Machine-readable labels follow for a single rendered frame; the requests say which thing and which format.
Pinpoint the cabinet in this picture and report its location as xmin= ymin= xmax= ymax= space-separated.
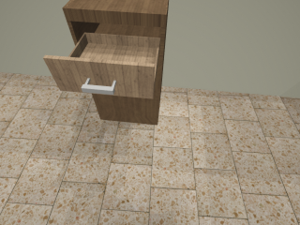
xmin=62 ymin=0 xmax=169 ymax=126

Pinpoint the handle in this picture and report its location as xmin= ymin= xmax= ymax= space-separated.
xmin=81 ymin=78 xmax=117 ymax=95

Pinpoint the drawer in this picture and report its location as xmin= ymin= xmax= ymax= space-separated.
xmin=43 ymin=32 xmax=160 ymax=99

